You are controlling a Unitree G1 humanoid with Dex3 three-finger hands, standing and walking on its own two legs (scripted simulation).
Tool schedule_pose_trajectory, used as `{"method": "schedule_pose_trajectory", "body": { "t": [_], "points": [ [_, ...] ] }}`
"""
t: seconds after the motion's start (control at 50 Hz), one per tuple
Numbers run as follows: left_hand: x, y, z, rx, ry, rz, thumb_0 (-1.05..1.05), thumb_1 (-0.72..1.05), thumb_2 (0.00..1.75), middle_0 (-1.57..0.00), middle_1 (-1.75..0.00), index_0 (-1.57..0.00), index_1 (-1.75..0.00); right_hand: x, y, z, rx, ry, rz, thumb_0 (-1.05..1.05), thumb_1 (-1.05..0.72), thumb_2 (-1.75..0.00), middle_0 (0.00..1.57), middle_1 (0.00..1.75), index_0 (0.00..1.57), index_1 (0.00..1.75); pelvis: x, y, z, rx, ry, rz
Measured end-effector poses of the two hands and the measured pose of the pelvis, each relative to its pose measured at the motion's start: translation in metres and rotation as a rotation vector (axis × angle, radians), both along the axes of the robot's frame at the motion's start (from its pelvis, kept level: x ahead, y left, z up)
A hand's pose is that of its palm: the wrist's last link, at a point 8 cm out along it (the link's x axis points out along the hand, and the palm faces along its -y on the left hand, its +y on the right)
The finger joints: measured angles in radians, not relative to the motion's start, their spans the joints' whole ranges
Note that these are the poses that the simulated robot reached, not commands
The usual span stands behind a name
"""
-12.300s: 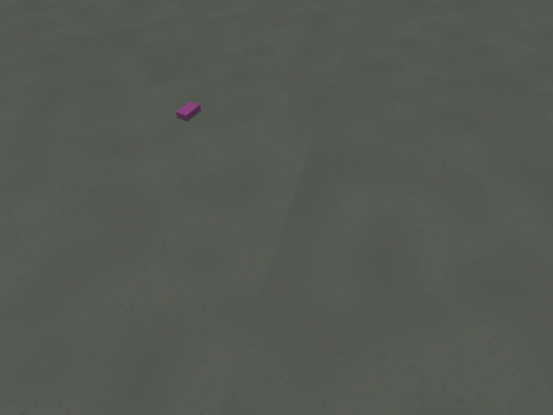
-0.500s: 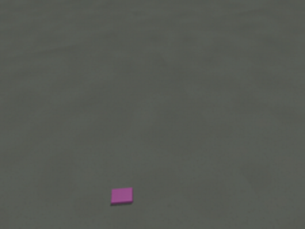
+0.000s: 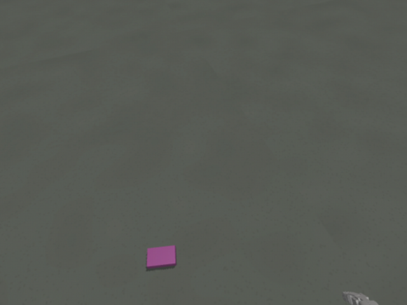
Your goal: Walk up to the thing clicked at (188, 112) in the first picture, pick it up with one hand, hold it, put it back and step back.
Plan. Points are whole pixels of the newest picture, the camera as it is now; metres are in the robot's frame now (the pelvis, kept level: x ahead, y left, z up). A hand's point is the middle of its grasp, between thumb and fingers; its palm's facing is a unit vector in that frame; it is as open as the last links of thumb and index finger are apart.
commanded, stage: walk up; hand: left
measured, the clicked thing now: (161, 256) +0.43 +0.24 -0.75
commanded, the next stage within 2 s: stand in 0.66 s
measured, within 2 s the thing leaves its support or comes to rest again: neither
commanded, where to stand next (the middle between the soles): +0.04 +0.00 m, yaw +0 degrees
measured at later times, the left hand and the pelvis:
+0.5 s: hand out of the picture +0.05 +0.27 -0.15, palm faces -0.05 -0.90 -0.43, open 7.4 cm; pelvis -0.01 +0.00 +0.00, yaw -1 degrees
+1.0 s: hand out of the picture +0.06 +0.23 -0.15, palm faces -0.06 -0.94 -0.33, open 7.4 cm; pelvis -0.03 -0.02 +0.01, yaw +0 degrees
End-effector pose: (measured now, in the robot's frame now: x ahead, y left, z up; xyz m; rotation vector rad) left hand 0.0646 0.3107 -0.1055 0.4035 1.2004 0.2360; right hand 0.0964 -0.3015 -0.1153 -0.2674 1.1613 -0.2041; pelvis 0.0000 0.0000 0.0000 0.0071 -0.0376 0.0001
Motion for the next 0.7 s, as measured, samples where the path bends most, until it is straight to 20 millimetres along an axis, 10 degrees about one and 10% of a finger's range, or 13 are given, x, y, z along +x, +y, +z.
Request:
{"method": "schedule_pose_trajectory", "body": {
  "t": [0.7],
  "points": [
    [-0.028,-0.005,0.0,0.002,0.033,-0.012,0.01,0.9,0.9,-0.21,-0.3,-0.21,-0.3,-0.031,-0.009,-0.007,0.008,0.021,-0.023,0.0,-0.91,-0.9,0.2,0.3,0.2,0.3,-0.017,-0.007,-0.002,-0.006,-0.012,-0.011]
  ]
}}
